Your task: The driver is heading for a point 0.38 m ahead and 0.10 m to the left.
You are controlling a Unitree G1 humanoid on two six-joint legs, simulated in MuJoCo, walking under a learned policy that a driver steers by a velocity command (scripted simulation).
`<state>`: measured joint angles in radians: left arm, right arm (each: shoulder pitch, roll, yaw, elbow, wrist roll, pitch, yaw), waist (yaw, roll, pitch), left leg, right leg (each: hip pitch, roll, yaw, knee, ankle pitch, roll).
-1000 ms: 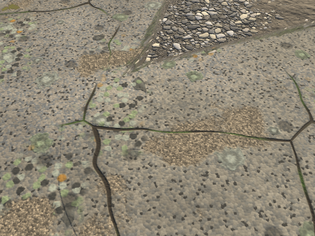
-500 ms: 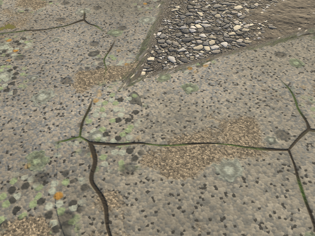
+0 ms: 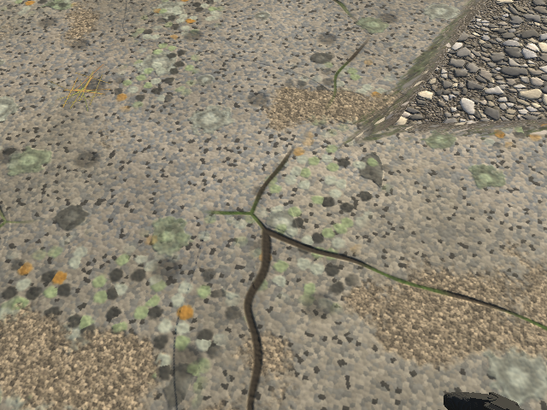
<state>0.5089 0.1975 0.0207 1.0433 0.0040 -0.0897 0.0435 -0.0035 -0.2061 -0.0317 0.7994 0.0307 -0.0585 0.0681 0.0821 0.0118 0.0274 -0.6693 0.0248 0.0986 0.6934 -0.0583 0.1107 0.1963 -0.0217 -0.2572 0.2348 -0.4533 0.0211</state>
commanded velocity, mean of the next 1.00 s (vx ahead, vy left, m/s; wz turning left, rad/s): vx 0.23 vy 0.00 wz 0.27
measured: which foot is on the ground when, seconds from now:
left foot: up 0.00-0.04, down 0.06-0.50, up 0.52-0.78, down 0.80-1.00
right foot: down 0.00-0.06, up 0.08-0.46, down 0.48-1.00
